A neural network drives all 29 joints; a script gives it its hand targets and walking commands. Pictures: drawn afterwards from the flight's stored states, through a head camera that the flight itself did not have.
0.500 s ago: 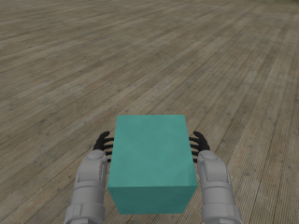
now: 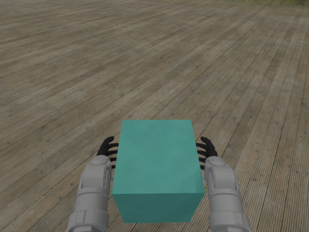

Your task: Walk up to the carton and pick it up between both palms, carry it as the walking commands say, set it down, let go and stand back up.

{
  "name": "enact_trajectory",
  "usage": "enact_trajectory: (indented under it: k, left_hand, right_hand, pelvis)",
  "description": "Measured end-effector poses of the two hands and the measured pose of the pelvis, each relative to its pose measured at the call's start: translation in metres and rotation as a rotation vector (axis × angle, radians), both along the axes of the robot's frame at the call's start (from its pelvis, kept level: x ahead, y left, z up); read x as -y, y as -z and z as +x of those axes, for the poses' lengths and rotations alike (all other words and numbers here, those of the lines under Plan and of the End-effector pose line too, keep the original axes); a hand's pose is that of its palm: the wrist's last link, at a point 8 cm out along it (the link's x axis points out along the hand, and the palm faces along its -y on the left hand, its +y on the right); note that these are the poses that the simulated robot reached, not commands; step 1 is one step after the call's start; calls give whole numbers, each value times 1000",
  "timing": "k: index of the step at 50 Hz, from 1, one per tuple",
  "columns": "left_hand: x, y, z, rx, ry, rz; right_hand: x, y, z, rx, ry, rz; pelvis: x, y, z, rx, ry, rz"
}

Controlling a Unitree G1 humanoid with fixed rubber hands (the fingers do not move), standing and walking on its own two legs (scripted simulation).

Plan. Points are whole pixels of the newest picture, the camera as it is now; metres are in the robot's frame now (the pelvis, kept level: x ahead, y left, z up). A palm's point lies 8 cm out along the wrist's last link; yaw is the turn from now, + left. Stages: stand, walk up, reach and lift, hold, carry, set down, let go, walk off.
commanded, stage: hold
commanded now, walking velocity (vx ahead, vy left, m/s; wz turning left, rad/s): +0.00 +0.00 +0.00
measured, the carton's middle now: (156, 172) +0.30 +0.00 -0.03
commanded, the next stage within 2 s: carry in 1.06 s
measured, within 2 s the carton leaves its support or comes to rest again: neither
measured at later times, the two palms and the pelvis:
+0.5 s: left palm (104, 161) +0.29 +0.15 +0.05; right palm (212, 163) +0.29 -0.15 +0.05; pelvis +0.00 +0.00 +0.00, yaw +0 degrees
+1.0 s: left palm (104, 162) +0.28 +0.15 +0.05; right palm (212, 163) +0.29 -0.15 +0.05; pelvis +0.00 +0.00 +0.00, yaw +0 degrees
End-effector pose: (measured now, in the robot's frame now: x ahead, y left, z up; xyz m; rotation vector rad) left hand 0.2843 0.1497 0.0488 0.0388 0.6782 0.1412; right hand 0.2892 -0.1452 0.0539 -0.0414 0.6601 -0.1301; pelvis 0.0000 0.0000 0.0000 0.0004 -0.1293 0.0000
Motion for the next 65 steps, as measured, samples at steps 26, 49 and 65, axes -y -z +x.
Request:
enact_trajectory:
  k: [26, 49, 65]
  left_hand:
    - [4, 0, 2, -4, 13, 8]
    - [3, 2, -2, -6, 13, 11]
    - [-6, 4, 4, 34, 37, -41]
  right_hand:
    - [4, 1, -1, -2, 6, -3]
    - [3, 2, -3, -3, -6, -12]
    - [-6, 5, -16, 40, 88, 35]
  pelvis:
    - [0, 0, 2, -1, 3, 1]
    - [2, -1, 5, 0, -2, 0]
    - [-26, 21, -3, -189, 56, 24]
